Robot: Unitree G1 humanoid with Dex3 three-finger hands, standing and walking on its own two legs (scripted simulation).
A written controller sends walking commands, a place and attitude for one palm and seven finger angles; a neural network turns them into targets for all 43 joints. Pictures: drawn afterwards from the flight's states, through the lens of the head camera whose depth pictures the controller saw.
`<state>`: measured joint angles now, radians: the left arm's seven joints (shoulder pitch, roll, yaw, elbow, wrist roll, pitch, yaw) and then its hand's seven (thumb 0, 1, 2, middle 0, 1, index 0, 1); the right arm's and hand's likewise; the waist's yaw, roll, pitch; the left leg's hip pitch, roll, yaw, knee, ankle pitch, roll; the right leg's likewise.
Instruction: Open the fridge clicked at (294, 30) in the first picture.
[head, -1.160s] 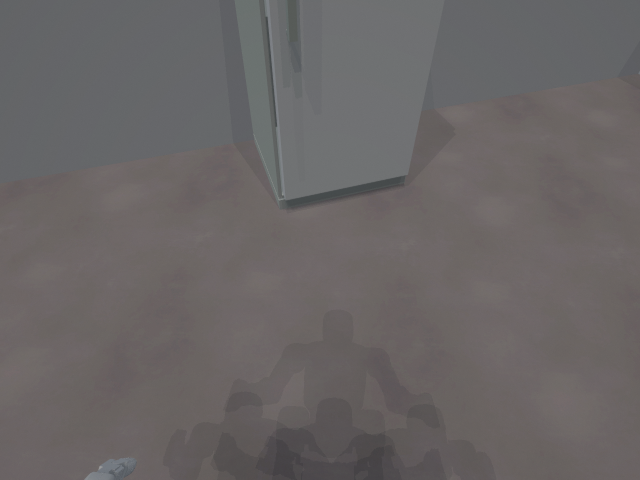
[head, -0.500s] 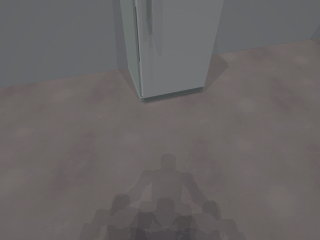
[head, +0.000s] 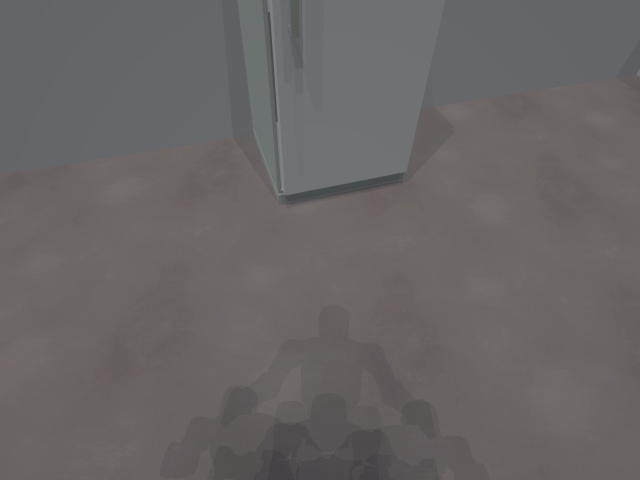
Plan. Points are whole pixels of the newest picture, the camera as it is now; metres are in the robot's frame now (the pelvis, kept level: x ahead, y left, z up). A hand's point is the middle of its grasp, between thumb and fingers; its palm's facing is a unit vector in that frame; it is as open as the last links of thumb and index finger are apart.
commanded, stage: look at it before walking up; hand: left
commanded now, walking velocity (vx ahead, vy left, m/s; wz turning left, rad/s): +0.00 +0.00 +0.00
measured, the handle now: out of the picture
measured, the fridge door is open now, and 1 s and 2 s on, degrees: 0 0 0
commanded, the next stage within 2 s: walk to a spot facing it in 0.28 s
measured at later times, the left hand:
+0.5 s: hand out of the picture +0.08 +0.24 -0.16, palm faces -0.03 -0.95 -0.32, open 7.4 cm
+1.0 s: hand (248, 475) +0.17 +0.12 -0.17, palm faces -0.19 -0.96 -0.19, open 7.4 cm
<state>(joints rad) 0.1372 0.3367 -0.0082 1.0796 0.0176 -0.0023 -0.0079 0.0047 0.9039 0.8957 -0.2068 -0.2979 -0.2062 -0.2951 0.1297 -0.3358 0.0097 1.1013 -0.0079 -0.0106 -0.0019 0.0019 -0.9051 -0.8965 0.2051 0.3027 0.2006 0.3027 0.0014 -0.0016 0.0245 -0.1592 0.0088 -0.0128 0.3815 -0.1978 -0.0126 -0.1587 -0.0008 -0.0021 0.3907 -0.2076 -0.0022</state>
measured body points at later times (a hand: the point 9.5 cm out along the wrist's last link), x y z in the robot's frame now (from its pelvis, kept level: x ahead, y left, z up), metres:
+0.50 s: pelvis +0.01 +0.00 +0.00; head +0.01 -0.01 +0.45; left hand +0.08 +0.29 -0.14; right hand +0.09 -0.29 -0.14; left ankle +0.01 +0.13 -0.75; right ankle +0.00 -0.12 -0.75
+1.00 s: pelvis +0.15 -0.06 -0.01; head +0.17 -0.07 +0.44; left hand +0.18 +0.17 -0.16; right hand +0.13 -0.31 -0.16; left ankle +0.19 +0.07 -0.66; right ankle +0.08 -0.13 -0.75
